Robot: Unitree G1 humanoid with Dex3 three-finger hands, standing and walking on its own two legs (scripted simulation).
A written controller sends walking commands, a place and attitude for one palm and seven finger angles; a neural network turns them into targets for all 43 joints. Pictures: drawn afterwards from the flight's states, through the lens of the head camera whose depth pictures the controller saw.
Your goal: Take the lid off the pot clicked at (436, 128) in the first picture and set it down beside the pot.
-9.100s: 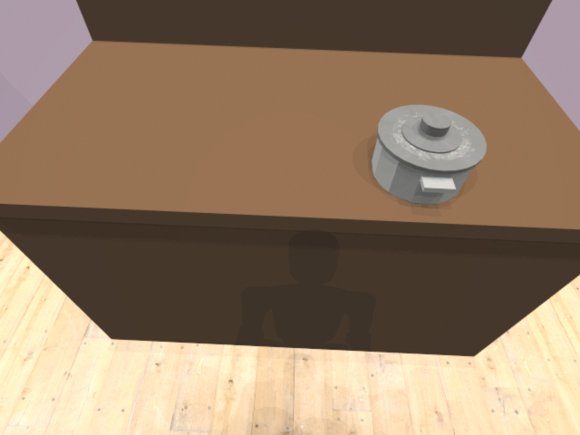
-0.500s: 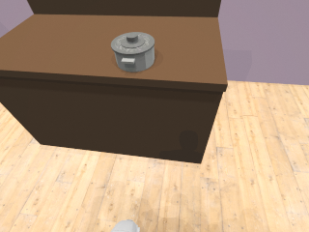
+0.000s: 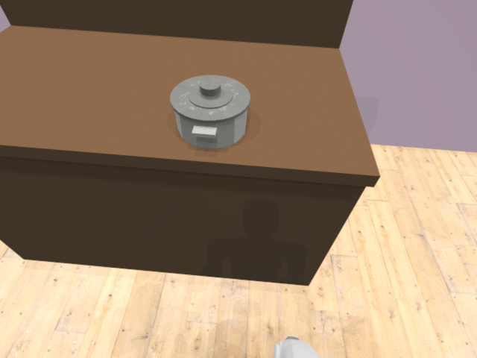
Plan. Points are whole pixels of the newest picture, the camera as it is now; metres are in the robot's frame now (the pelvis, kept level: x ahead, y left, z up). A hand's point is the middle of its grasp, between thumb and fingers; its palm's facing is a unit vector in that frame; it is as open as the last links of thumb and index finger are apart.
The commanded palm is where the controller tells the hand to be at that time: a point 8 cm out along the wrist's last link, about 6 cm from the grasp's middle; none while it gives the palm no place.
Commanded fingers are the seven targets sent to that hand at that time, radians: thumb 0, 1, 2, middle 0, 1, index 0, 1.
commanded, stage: take the last steps up to it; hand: left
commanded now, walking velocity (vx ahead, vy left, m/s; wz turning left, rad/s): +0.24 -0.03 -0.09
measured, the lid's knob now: (210, 87) +0.66 +0.12 +0.10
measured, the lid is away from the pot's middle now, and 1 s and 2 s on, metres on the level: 0.00 0.00 0.00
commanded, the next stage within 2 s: come to a stop and stand still in 0.18 s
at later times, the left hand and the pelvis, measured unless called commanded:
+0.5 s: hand (169, 317) +0.22 +0.15 -0.16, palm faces -0.01 -0.96 -0.27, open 7.2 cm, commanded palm none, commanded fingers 0.00 0.90 0.90 -0.20 -0.30 -0.20 -0.30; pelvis +0.17 -0.03 +0.00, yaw -4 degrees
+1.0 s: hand (144, 338) +0.18 +0.20 -0.17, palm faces -0.02 -0.98 -0.22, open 7.4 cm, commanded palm none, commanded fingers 0.00 0.90 0.90 -0.20 -0.30 -0.20 -0.30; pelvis +0.15 +0.00 +0.00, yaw -4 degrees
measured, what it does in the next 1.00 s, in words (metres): walks ahead: right foot, then left foot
